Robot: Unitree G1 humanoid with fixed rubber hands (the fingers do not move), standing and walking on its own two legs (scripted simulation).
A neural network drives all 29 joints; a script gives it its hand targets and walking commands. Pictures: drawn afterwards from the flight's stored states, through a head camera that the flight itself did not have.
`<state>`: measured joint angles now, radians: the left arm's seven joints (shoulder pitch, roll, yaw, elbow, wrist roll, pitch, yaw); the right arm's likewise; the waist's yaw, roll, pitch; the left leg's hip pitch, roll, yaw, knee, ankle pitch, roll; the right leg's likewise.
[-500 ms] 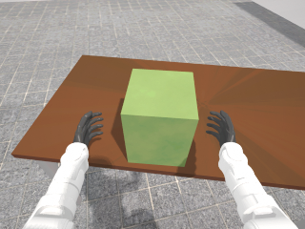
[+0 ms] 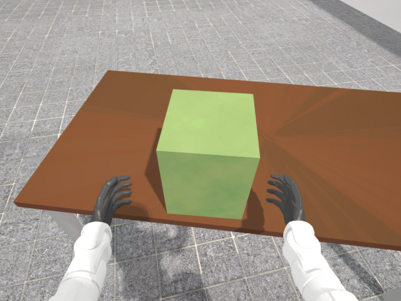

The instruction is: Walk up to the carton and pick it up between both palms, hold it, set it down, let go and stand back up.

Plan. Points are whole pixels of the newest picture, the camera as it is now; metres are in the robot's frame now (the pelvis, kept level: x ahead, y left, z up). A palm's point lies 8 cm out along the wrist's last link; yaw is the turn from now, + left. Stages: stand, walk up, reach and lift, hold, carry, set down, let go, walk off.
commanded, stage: set down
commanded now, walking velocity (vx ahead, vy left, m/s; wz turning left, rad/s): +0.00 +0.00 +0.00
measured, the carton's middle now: (208, 156) +0.47 +0.02 +0.00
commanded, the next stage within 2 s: let go in 0.96 s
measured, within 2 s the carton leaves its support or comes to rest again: neither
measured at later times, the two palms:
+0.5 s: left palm (103, 258) +0.23 +0.23 -0.05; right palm (298, 267) +0.22 -0.17 -0.05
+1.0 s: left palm (104, 274) +0.20 +0.22 -0.06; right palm (316, 283) +0.20 -0.20 -0.06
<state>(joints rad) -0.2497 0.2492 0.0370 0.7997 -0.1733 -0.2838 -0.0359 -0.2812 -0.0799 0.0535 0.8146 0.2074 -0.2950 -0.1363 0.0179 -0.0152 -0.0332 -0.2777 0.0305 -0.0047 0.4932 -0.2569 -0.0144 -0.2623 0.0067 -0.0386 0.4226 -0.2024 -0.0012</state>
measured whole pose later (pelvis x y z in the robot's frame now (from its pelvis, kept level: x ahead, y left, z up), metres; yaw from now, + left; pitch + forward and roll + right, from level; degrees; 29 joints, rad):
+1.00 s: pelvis +0.02 +0.00 +0.00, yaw -2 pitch -5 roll -1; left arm 0.15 0.21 0.00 0.58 -0.08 -0.11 -0.01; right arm 0.13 -0.12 0.04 0.76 0.11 -0.33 -0.04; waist 0.04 -0.02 0.05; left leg -0.05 0.04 0.03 0.43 -0.28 -0.02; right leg -0.07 0.01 -0.01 0.40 -0.23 -0.01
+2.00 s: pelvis -0.01 -0.01 -0.01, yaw +7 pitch +0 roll -1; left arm 0.40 0.24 0.03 0.75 0.03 0.04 0.02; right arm 0.32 -0.22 -0.02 0.78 -0.03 0.03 0.02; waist 0.03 0.01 -0.02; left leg -0.33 -0.04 -0.12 0.59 -0.27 -0.01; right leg -0.28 -0.06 -0.15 0.57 -0.29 0.00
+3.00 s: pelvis +0.01 -0.01 -0.01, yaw +12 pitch -1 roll -1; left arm 0.28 0.23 0.04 0.96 0.02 0.04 0.03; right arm 0.29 -0.18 -0.04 0.90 -0.02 0.03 -0.03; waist 0.03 0.00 0.02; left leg -0.26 -0.05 -0.19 0.59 -0.30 -0.02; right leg -0.17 -0.07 -0.23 0.53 -0.33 0.00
